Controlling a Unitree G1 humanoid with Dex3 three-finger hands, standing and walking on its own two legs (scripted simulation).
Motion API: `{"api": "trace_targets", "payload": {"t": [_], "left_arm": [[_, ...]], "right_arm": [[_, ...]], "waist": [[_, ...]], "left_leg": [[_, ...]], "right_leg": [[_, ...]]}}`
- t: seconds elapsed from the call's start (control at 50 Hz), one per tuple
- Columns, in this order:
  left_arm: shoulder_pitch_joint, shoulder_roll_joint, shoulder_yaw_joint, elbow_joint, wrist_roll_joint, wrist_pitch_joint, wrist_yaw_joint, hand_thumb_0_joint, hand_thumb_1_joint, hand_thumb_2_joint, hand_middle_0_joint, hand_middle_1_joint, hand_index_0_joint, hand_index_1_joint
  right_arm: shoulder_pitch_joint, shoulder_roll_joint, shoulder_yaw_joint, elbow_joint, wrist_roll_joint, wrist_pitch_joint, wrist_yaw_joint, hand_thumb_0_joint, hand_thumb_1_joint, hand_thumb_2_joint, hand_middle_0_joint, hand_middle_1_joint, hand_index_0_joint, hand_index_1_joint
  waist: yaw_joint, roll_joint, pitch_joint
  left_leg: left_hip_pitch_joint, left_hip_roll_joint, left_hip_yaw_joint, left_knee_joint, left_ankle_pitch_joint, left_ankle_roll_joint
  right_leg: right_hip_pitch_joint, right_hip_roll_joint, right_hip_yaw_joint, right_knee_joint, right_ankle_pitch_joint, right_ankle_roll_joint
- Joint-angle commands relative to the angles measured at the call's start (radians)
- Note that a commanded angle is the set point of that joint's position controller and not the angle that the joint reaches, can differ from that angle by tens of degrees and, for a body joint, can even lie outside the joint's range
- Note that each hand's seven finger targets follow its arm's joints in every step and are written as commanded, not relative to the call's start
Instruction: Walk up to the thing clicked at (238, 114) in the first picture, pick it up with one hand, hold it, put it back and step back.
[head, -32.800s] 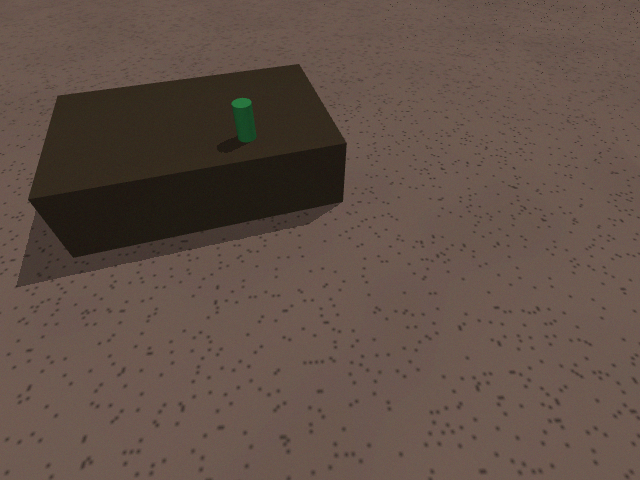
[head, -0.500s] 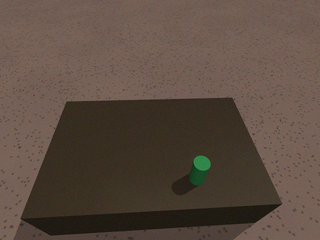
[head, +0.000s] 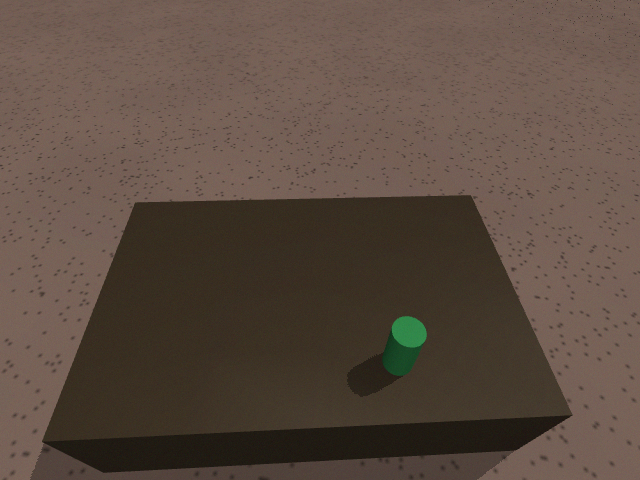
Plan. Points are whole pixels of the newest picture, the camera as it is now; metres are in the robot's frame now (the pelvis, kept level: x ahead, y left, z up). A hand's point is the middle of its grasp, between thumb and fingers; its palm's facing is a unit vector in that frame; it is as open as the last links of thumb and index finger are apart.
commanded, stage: stand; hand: right
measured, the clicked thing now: (402, 347) +0.47 -0.20 -0.37
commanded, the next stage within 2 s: step back in 0.64 s
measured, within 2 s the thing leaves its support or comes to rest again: neither
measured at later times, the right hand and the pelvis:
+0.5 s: hand out of the picture +0.07 -0.26 -0.16, palm faces -0.03 +0.94 -0.35, open 7.4 cm; pelvis +0.00 +0.00 +0.00, yaw +1 degrees
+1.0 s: hand out of the picture +0.08 -0.30 -0.19, palm faces -0.04 +0.93 -0.36, open 7.4 cm; pelvis -0.07 -0.04 -0.03, yaw +2 degrees
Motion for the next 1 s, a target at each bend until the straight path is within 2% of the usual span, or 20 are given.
{"api": "trace_targets", "payload": {"t": [0.0, 0.08, 0.14, 0.2, 0.36, 0.42, 0.6, 0.62, 0.68, 0.74, 0.8, 0.82, 0.84, 0.86, 0.88, 0.9, 0.92, 0.94, 0.96, 0.98], "left_arm": [[-0.017, 0.205, 0.04, -0.046, 0.0, -0.023, 0.017, 0.0, 0.9, 0.9, -0.2, -0.3, -0.2, -0.301], [-0.022, 0.211, 0.043, -0.053, -0.002, -0.024, 0.015, 0.0, 0.9, 0.9, -0.2, -0.3, -0.2, -0.301], [-0.031, 0.208, 0.042, -0.05, -0.001, -0.021, 0.015, 0.0, 0.9, 0.9, -0.2, -0.3, -0.2, -0.3], [-0.027, 0.21, 0.043, -0.055, 0.004, -0.02, 0.014, 0.0, 0.9, 0.9, -0.2, -0.3, -0.2, -0.3], [-0.029, 0.208, 0.042, -0.057, 0.001, -0.023, 0.011, 0.0, 0.9, 0.9, -0.2, -0.3, -0.2, -0.3], [-0.021, 0.213, 0.042, -0.06, 0.003, -0.025, 0.01, 0.0, 0.9, 0.9, -0.2, -0.3, -0.2, -0.3], [-0.012, 0.214, 0.042, -0.063, 0.0, -0.024, 0.011, 0.0, 0.9, 0.9, -0.2, -0.3, -0.2, -0.3], [-0.027, 0.285, 0.089, -0.084, -0.025, -0.012, 0.012, 0.0, 0.9, 0.9, -0.2, -0.3, -0.2, -0.3], [-0.015, 0.255, 0.093, -0.125, -0.028, -0.002, 0.016, 0.0, 0.9, 0.9, -0.2, -0.3, -0.2, -0.3], [-0.015, 0.217, 0.09, -0.164, -0.026, 0.019, 0.013, 0.0, 0.9, 0.9, -0.2, -0.3, -0.2, -0.3], [0.065, 0.197, 0.096, -0.174, -0.015, 0.038, 0.008, 0.0, 0.9, 0.9, -0.2, -0.3, -0.2, -0.3], [0.09, 0.194, 0.1, -0.169, -0.014, 0.041, 0.005, 0.0, 0.9, 0.9, -0.2, -0.3, -0.2, -0.3], [0.126, 0.195, 0.103, -0.167, -0.013, 0.042, 0.002, 0.0, 0.9, 0.9, -0.2, -0.3, -0.2, -0.3], [0.149, 0.204, 0.111, -0.164, -0.01, 0.037, 0.002, 0.0, 0.9, 0.9, -0.2, -0.3, -0.2, -0.3], [0.138, 0.236, 0.117, -0.184, -0.002, 0.03, 0.006, 0.0, 0.9, 0.9, -0.2, -0.3, -0.2, -0.3], [0.097, 0.323, 0.136, -0.207, 0.009, 0.018, 0.01, 0.0, 0.9, 0.9, -0.2, -0.3, -0.2, -0.3], [0.042, 0.363, 0.146, -0.247, 0.019, 0.012, 0.016, 0.0, 0.9, 0.9, -0.2, -0.3, -0.2, -0.3], [-0.01, 0.348, 0.14, -0.277, 0.021, 0.01, 0.019, 0.0, 0.9, 0.9, -0.2, -0.3, -0.2, -0.3], [-0.047, 0.365, 0.144, -0.294, 0.022, 0.008, 0.024, 0.0, 0.9, 0.9, -0.2, -0.3, -0.2, -0.3], [-0.074, 0.329, 0.143, -0.311, 0.02, 0.006, 0.023, 0.0, 0.9, 0.9, -0.2, -0.3, -0.2, -0.3]], "right_arm": [[-0.022, -0.217, -0.043, -0.05, 0.0, -0.018, -0.011, 0.0, -0.9, -0.9, 0.2, 0.3, 0.2, 0.3], [-0.033, -0.219, -0.043, -0.052, -0.002, -0.02, -0.012, 0.0, -0.9, -0.9, 0.2, 0.3, 0.2, 0.3], [-0.032, -0.209, -0.04, -0.052, 0.0, -0.016, -0.01, 0.0, -0.9, -0.9, 0.2, 0.3, 0.2, 0.3], [-0.044, -0.221, -0.046, -0.057, -0.001, -0.015, -0.01, 0.0, -0.9, -0.9, 0.2, 0.3, 0.2, 0.3], [-0.041, -0.215, -0.045, -0.057, 0.002, -0.017, -0.006, 0.0, -0.9, -0.9, 0.2, 0.3, 0.2, 0.3], [-0.034, -0.218, -0.046, -0.057, 0.001, -0.017, -0.005, 0.0, -0.9, -0.9, 0.2, 0.3, 0.2, 0.3], [-0.034, -0.218, -0.044, -0.057, 0.001, -0.018, -0.006, 0.0, -0.9, -0.9, 0.2, 0.3, 0.2, 0.3], [-0.063, -0.271, -0.071, -0.098, 0.008, 0.0, 0.002, 0.0, -0.9, -0.9, 0.2, 0.3, 0.2, 0.3], [-0.025, -0.261, -0.081, -0.138, 0.022, 0.013, 0.005, 0.0, -0.9, -0.9, 0.2, 0.3, 0.2, 0.3], [-0.023, -0.296, -0.106, -0.181, 0.016, 0.029, 0.006, 0.0, -0.9, -0.9, 0.2, 0.3, 0.2, 0.3], [-0.083, -0.319, -0.12, -0.245, 0.006, 0.043, 0.003, 0.0, -0.9, -0.9, 0.2, 0.3, 0.2, 0.3], [-0.091, -0.311, -0.119, -0.26, 0.002, 0.047, 0.002, 0.0, -0.9, -0.9, 0.2, 0.3, 0.2, 0.3], [-0.122, -0.309, -0.123, -0.286, -0.002, 0.052, 0.002, 0.0, -0.9, -0.9, 0.2, 0.3, 0.2, 0.3], [-0.144, -0.29, -0.119, -0.301, 0.001, 0.057, 0.001, 0.0, -0.9, -0.9, 0.2, 0.3, 0.2, 0.3], [-0.146, -0.25, -0.109, -0.316, 0.01, 0.061, 0.0, 0.0, -0.9, -0.9, 0.2, 0.3, 0.2, 0.3], [-0.166, -0.201, -0.095, -0.335, 0.023, 0.064, -0.006, 0.0, -0.9, -0.9, 0.2, 0.3, 0.2, 0.3], [-0.109, -0.184, -0.086, -0.332, 0.015, 0.07, -0.017, 0.0, -0.9, -0.9, 0.2, 0.3, 0.2, 0.3], [-0.024, -0.204, -0.093, -0.312, 0.014, 0.073, -0.023, 0.0, -0.9, -0.9, 0.2, 0.3, 0.2, 0.3], [0.013, -0.217, -0.097, -0.303, 0.013, 0.072, -0.023, 0.0, -0.9, -0.9, 0.2, 0.3, 0.2, 0.3], [0.024, -0.236, -0.104, -0.3, 0.019, 0.068, -0.02, 0.0, -0.9, -0.9, 0.2, 0.3, 0.2, 0.3]], "waist": [[0.002, -0.008, -0.099], [0.006, 0.009, -0.096], [-0.001, -0.005, -0.058], [0.004, 0.006, -0.057], [0.001, 0.012, -0.063], [-0.002, 0.003, -0.064], [0.007, 0.013, -0.084], [0.003, 0.004, 0.014], [-0.01, 0.022, -0.079], [-0.018, 0.099, -0.125], [0.017, 0.22, -0.155], [0.026, 0.216, -0.169], [0.051, 0.215, -0.179], [0.071, 0.17, -0.174], [0.087, 0.016, -0.144], [0.085, -0.159, -0.064], [0.057, -0.191, -0.044], [0.01, -0.143, -0.037], [0.001, -0.175, -0.067], [-0.008, -0.155, -0.07]], "left_leg": [[0.046, 0.113, -0.08, -0.043, 0.227, 0.031], [0.047, 0.112, -0.076, -0.045, 0.248, 0.029], [0.025, 0.106, -0.084, -0.069, 0.159, 0.022], [0.027, 0.105, -0.089, -0.077, 0.118, 0.024], [0.02, 0.107, -0.095, -0.08, 0.139, 0.023], [0.026, 0.104, -0.096, -0.079, 0.103, 0.023], [0.036, 0.109, -0.098, -0.066, 0.167, 0.027], [-0.035, 0.094, -0.1, 0.044, 0.384, 0.062], [-0.022, 0.114, -0.086, 0.101, 0.502, 0.105], [-0.072, 0.171, -0.162, 0.059, 0.427, 0.169], [-0.144, 0.265, -0.255, 0.025, 0.33, 0.255], [-0.17, 0.27, -0.257, 0.043, 0.312, 0.263], [-0.205, 0.256, -0.226, 0.086, 0.287, 0.255], [-0.225, 0.201, -0.191, 0.185, 0.265, 0.217], [-0.211, 0.064, -0.115, 0.368, 0.198, 0.137], [-0.344, -0.127, -0.056, 0.559, -0.071, 0.053], [-0.421, -0.162, -0.147, 0.701, -0.412, 0.047], [-0.408, -0.14, -0.184, 0.799, -0.437, 0.04], [-0.393, -0.126, -0.192, 0.867, -0.427, 0.05], [-0.359, -0.117, -0.202, 0.875, -0.368, 0.047]], "right_leg": [[0.003, -0.084, 0.055, -0.048, 0.181, -0.041], [0.01, -0.087, 0.056, -0.043, 0.207, -0.043], [-0.017, -0.081, 0.051, -0.06, 0.116, -0.043], [-0.025, -0.08, 0.049, -0.069, 0.092, -0.047], [-0.016, -0.081, 0.048, -0.064, 0.086, -0.051], [-0.026, -0.081, 0.049, -0.072, 0.076, -0.051], [-0.007, -0.087, 0.048, -0.061, 0.117, -0.054], [-0.086, -0.065, 0.046, 0.041, 0.271, -0.066], [-0.053, -0.044, 0.017, 0.14, 0.319, -0.083], [-0.075, 0.017, 0.0, 0.286, 0.153, -0.087], [-0.094, 0.068, -0.011, 0.486, -0.213, -0.091], [-0.087, 0.071, 0.001, 0.505, -0.254, -0.093], [-0.07, 0.055, 0.009, 0.486, -0.224, -0.106], [-0.061, 0.031, 0.033, 0.404, -0.137, -0.122], [-0.126, -0.075, 0.159, 0.163, 0.036, -0.158], [-0.131, -0.235, 0.375, 0.007, 0.267, -0.197], [-0.13, -0.34, 0.467, 0.003, 0.434, -0.271], [-0.155, -0.339, 0.406, 0.05, 0.556, -0.318], [-0.199, -0.353, 0.423, 0.054, 0.528, -0.338], [-0.21, -0.281, 0.34, 0.065, 0.453, -0.301]]}}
